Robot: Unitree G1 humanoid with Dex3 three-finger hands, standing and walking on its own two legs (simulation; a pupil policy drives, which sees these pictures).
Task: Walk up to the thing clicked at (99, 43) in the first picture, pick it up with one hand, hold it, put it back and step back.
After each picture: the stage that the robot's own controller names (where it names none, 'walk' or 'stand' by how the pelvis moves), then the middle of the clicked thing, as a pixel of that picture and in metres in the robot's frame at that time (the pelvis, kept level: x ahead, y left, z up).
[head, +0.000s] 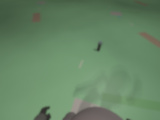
stand; (99, 46) +1.52 -0.22 -0.66
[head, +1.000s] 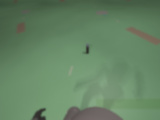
walk; (87, 48) +1.39 +0.14 -0.63
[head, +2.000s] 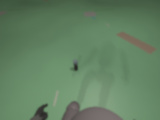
walk; (75, 65) +0.87 +0.27 -0.65
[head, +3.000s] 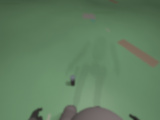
walk; (72, 80) +0.56 +0.19 -0.63
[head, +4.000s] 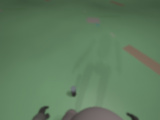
stand; (73, 91) +0.42 +0.18 -0.65
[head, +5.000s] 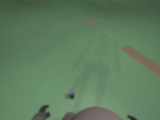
stand; (71, 94) +0.39 +0.19 -0.66
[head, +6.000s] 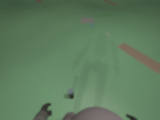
stand; (71, 94) +0.39 +0.21 -0.66
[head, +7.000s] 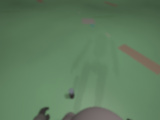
stand; (71, 93) +0.40 +0.19 -0.66
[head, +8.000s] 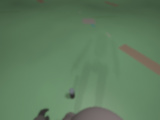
stand; (72, 93) +0.40 +0.19 -0.66
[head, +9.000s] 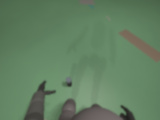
go down; (69, 82) +0.42 +0.20 -0.60
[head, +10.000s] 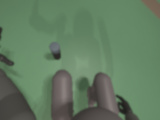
go down; (56, 52) +0.47 +0.26 -0.24
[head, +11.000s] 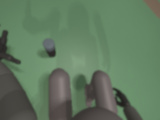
close in; (50, 49) +0.46 +0.27 -0.23
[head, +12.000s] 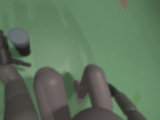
close; (22, 45) +0.44 +0.31 -0.16
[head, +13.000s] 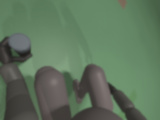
lift; (23, 48) +0.41 +0.31 -0.16
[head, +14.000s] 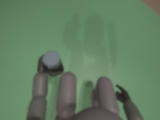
lift; (56, 65) +0.33 +0.23 -0.01
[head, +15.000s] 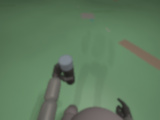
hold; (68, 72) +0.31 +0.14 +0.07
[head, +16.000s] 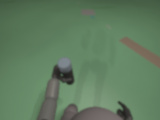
hold; (67, 73) +0.31 +0.15 +0.04
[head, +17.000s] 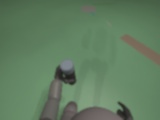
crouch; (69, 74) +0.31 +0.14 +0.02
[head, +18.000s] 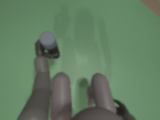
crouch; (52, 48) +0.46 +0.22 -0.05
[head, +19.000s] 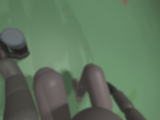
lower; (19, 47) +0.42 +0.31 -0.16
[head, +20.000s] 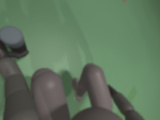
lower; (17, 45) +0.42 +0.31 -0.17
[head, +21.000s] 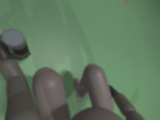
lower; (19, 47) +0.42 +0.31 -0.16
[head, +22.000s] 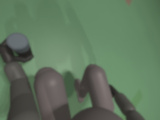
lower; (23, 50) +0.40 +0.31 -0.16
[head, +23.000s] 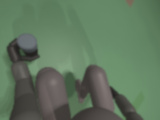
open; (30, 50) +0.41 +0.28 -0.15
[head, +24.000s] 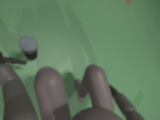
rise; (30, 51) +0.41 +0.28 -0.17
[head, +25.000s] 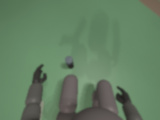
walk; (70, 63) +0.45 +0.21 -0.36
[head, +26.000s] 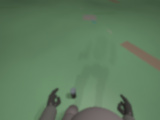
stand; (73, 93) +0.38 +0.16 -0.60
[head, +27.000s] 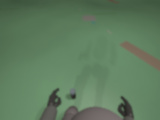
stand; (73, 94) +0.38 +0.17 -0.60
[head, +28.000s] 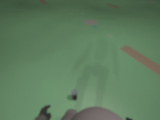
stand; (74, 95) +0.39 +0.15 -0.64
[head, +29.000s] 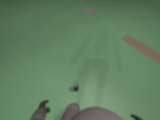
walk; (75, 86) +0.43 +0.14 -0.64
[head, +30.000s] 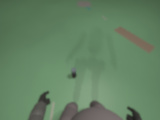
walk; (73, 73) +0.60 +0.18 -0.64
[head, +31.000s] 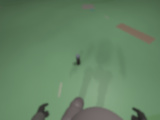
walk; (78, 59) +0.91 +0.25 -0.63
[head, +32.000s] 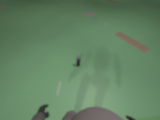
stand; (78, 61) +0.99 +0.18 -0.65
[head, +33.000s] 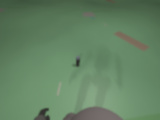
stand; (77, 61) +1.00 +0.19 -0.66
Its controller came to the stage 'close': yes
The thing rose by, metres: 0.68
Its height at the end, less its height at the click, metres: +0.00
